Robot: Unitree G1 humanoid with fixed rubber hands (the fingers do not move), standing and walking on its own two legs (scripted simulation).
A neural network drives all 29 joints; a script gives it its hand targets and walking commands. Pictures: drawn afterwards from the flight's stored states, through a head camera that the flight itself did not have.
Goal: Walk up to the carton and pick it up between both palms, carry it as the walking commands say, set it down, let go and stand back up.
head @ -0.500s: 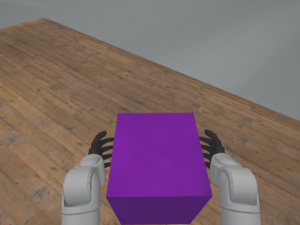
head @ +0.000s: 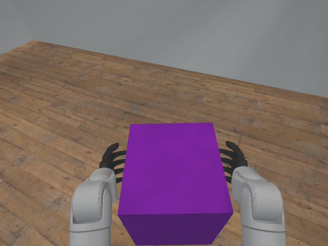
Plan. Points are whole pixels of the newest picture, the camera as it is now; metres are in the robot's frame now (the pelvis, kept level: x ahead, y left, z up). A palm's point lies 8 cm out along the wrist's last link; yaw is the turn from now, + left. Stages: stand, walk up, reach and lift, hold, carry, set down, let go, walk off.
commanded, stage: carry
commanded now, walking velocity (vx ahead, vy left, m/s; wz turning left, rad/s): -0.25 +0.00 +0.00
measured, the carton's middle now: (172, 186) +0.28 -0.01 +0.00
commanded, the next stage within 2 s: none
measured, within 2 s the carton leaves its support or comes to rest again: neither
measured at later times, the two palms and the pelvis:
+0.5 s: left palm out of the picture +0.08 +0.20 +0.08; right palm out of the picture +0.09 -0.09 +0.09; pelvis -0.20 +0.03 -0.01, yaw +2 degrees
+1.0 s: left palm out of the picture -0.10 +0.12 +0.10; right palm out of the picture -0.10 -0.17 +0.09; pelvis -0.38 -0.01 +0.00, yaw +1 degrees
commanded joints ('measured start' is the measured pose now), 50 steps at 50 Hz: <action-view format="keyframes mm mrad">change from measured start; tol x32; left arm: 1 -328 -905 -620 -5 -358 9 -267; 50 -401 -898 -618 11 -391 6 -284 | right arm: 1 -494 941 732 -45 446 3 252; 50 -493 943 718 -7 420 5 224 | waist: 1 36 -203 -220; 10 35 -167 -302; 13 28 330 -197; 50 41 -225 -206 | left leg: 1 -21 -6 24 -101 -88 0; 12 503 272 -201 -892 188 89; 25 525 293 -144 -705 793 203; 33 303 233 -116 -803 193 73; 36 -31 37 38 -191 -172 8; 43 -57 -23 -57 132 0 -15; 50 69 -31 20 -186 -102 5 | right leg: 1 236 -225 189 -75 496 -75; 11 12 -175 176 -60 213 19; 13 -275 13 -36 330 -319 98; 18 -276 58 91 780 -144 94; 34 234 -109 175 -224 -108 41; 41 146 -199 97 -76 523 -39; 50 186 -222 297 -187 202 -53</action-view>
